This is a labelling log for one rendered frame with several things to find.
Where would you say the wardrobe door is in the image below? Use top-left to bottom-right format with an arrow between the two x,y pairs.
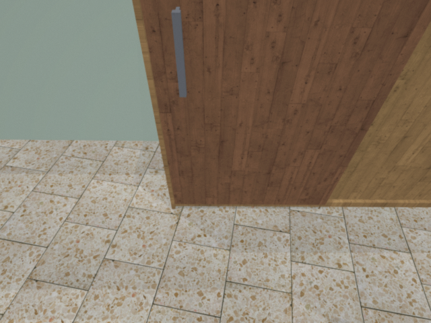
140,0 -> 431,205
329,22 -> 431,200

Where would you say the handle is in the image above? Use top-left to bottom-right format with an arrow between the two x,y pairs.
171,7 -> 187,98

